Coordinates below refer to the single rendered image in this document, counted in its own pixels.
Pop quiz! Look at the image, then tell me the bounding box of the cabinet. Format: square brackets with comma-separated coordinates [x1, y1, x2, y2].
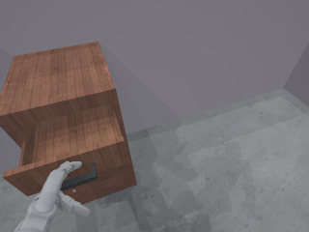
[0, 42, 137, 205]

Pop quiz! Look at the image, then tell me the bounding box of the robot left hand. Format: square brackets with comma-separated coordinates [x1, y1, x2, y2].
[41, 161, 91, 217]

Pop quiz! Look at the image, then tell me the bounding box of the handle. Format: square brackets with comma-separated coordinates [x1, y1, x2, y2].
[60, 162, 98, 191]

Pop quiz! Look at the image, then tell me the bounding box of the left robot forearm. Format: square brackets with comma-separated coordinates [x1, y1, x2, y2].
[14, 192, 59, 232]

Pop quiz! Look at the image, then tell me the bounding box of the drawer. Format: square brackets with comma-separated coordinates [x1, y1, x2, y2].
[3, 103, 129, 196]

